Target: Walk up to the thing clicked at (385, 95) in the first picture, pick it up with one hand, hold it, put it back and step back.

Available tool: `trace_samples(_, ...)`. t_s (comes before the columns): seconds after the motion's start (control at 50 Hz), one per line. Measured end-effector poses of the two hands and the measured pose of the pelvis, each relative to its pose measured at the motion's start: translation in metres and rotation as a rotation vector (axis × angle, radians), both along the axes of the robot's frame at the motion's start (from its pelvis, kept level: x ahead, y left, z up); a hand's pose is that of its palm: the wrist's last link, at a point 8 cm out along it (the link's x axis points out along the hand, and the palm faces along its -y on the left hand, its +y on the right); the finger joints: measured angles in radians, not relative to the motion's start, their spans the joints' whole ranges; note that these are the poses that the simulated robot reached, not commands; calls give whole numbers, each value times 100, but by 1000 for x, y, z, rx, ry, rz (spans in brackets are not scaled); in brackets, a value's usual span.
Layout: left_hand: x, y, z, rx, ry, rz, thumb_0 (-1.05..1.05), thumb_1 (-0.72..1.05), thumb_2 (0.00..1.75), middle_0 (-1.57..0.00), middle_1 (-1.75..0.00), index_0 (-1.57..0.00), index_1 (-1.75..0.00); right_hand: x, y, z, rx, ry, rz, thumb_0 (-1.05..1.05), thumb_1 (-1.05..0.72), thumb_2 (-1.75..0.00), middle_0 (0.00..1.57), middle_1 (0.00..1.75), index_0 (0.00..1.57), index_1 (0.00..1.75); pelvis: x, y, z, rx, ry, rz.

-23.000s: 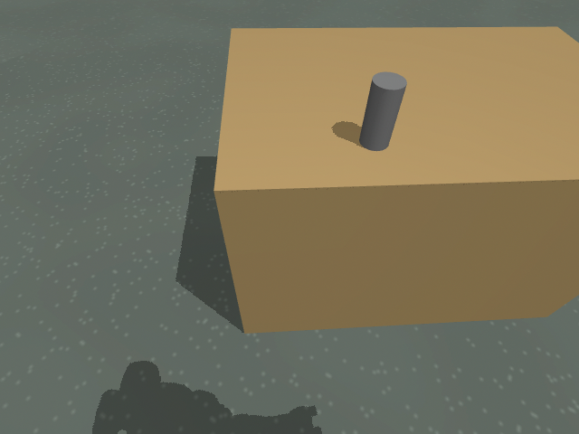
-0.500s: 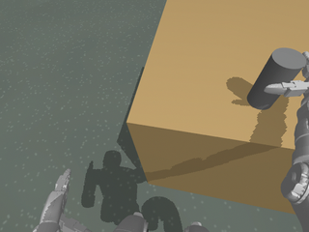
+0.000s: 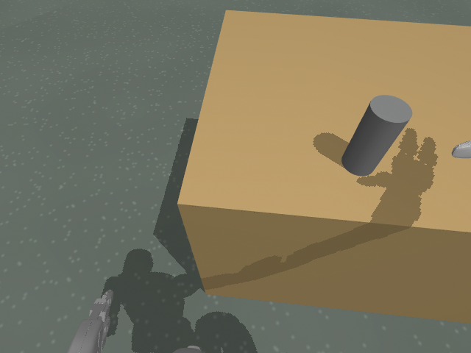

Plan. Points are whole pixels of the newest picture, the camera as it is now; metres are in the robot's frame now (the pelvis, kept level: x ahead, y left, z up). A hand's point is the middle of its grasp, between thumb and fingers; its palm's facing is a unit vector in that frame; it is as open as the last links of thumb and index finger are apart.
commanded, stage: sink last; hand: right
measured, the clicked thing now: (372, 138) +0.48 -0.22 +0.07
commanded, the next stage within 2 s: home in 0.98 s
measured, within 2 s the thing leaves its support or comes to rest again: neither
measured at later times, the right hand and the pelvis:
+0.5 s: hand out of the picture +0.23 -0.27 +0.14, palm faces +0.35 +0.85 -0.39, open 17.4 cm; pelvis +0.00 +0.00 +0.01, yaw -1 degrees
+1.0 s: hand out of the picture +0.16 -0.23 +0.15, palm faces +0.36 +0.83 -0.43, open 17.5 cm; pelvis -0.02 +0.02 +0.01, yaw -2 degrees
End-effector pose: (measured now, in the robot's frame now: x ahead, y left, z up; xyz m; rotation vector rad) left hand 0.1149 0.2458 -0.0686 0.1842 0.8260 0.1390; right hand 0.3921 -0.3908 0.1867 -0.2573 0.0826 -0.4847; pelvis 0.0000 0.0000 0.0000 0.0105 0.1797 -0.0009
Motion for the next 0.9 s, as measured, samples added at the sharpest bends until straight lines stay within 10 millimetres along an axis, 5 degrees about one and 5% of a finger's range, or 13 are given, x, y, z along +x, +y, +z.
trace_samples(0.12, 16, -1, -1, 18, -5, -18, -1, -51, 7, -5, -4, -5, -5, -27, -12, 14, -87, -59, -68, -1, 58, -4, 6, 5, 6, 5, 3, -3, 3, 6, -14, -9)
trace_samples(0.22, 50, 6, 27, 24, -203, 20, -1, -52, 7, -6, -4, -6, -5, -56, 10, 11, -150, -79, 9, -1, 56, -4, 6, 5, 5, 5, 11, -7, 6, 3, -51, -3)
trace_samples(0.3, 56, 13, 41, 17, -274, 48, -1, -51, 7, -6, -4, -6, -5, -97, 39, -7, -156, -90, 100, -1, 55, -5, 6, 5, 6, 5, 15, -8, 8, -1, -87, 2)
trace_samples(0.44, 27, 8, 11, -16, -71, 56, -1, -51, 6, -5, -5, -5, -5, -174, 77, -33, -133, -71, 154, -1, 54, -5, 7, 5, 6, 5, 7, -2, 9, -3, -130, -13)
trace_samples(0.56, 21, -3, -10, -28, -9, 42, -1, -51, 6, -6, -5, -6, -5, -224, 88, -16, -235, -55, 118, -1, 53, -5, 7, 5, 7, 5, -2, 2, 9, -4, -141, -25)
trace_samples(0.66, 40, 2, 3, -16, -132, 45, -1, -51, 6, -6, -5, -6, -5, -258, 101, -3, -268, -82, 101, -1, 53, -5, 6, 5, 6, 5, -3, 2, 8, -13, -163, -36)
trace_samples(0.8, 52, 26, 40, 41, -311, 48, -1, -50, 5, -6, -5, -6, -5, -273, 118, -21, -158, -138, 99, -1, 55, -5, 6, 5, 6, 5, -9, 11, 9, -30, -204, -46)
trace_samples(0.9, 27, 41, 28, 59, -231, 66, -1, -49, 5, -5, -5, -6, -5, -270, 125, -32, -142, -120, 139, -1, 56, -5, 5, 6, 6, 6, -16, 19, 9, -32, -206, -44)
